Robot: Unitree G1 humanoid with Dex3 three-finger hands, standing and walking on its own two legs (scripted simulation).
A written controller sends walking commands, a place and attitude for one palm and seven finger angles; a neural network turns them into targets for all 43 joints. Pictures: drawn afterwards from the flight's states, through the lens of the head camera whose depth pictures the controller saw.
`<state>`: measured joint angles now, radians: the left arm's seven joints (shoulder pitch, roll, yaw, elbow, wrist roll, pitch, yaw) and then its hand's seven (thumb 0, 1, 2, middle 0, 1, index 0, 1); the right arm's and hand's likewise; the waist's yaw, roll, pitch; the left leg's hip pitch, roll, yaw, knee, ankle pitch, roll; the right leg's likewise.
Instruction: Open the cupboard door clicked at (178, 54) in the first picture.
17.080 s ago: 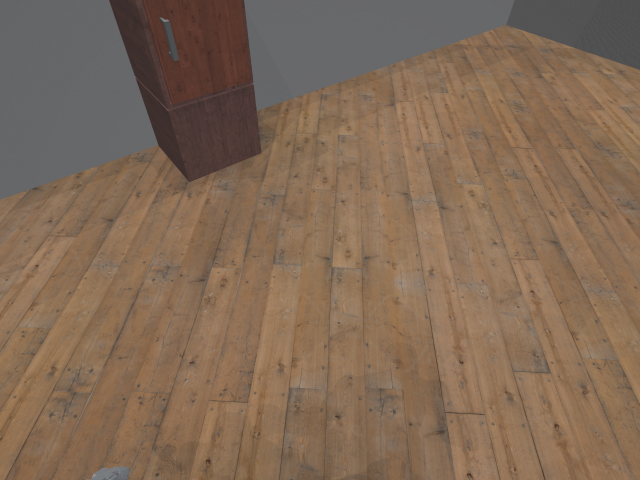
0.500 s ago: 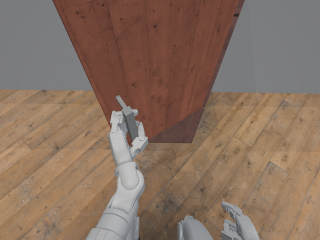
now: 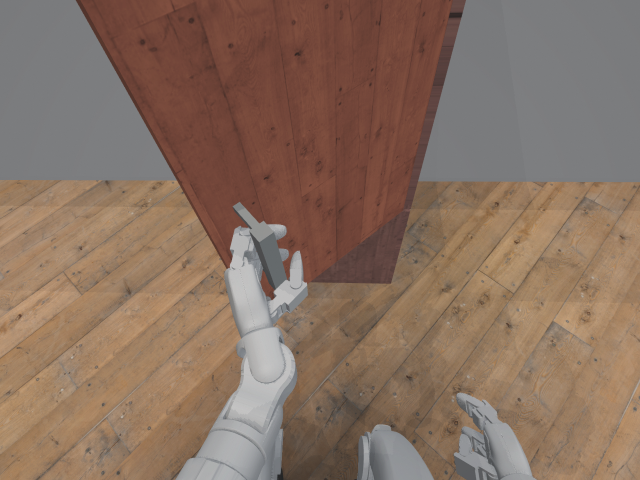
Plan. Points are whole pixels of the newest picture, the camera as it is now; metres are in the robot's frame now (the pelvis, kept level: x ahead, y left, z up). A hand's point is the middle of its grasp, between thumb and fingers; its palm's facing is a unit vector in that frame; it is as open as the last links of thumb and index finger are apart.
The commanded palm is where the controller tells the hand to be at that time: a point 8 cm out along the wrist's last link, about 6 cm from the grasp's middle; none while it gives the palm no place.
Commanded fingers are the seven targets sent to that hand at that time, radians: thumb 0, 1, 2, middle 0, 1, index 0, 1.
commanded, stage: open thumb and fingers to let go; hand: left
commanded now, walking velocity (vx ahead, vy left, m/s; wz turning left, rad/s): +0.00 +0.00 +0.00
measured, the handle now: (261, 249) +0.39 +0.08 +0.03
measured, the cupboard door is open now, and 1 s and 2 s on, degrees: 42 41 42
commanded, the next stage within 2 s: slide the hand sideways off the handle in 0.60 s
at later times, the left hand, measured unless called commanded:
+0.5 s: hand (290, 278) +0.36 +0.04 +0.02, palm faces +0.27 -0.96 -0.03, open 14.4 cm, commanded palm +0.32 +0.09 +0.01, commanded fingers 0.00 -0.50 0.30 -0.17 -0.45 -0.17 -0.45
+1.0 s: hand (280, 303) +0.33 +0.05 +0.02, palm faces -0.14 -0.99 +0.05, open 16.3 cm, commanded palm +0.30 +0.10 +0.01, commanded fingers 0.00 -0.50 0.30 -0.15 -0.30 -0.15 -0.30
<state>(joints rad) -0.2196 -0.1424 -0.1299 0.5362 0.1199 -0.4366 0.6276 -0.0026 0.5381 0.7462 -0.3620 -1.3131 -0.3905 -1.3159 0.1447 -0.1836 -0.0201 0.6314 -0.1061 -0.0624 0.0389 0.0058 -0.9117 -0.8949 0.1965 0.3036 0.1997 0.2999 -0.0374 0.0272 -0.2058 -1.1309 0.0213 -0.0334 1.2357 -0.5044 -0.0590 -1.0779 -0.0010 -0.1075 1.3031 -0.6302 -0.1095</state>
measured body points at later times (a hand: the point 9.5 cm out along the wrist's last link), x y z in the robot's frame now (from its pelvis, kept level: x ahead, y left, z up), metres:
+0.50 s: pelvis -0.01 +0.03 +0.00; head +0.09 +0.01 +0.44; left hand +0.34 +0.09 +0.02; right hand +0.12 -0.20 -0.13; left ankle +0.04 +0.17 -0.62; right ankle +0.00 -0.05 -0.62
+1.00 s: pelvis -0.01 +0.06 -0.01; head +0.09 +0.04 +0.43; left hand +0.33 +0.11 +0.02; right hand +0.12 -0.19 -0.13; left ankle +0.04 +0.17 -0.62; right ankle +0.00 -0.05 -0.62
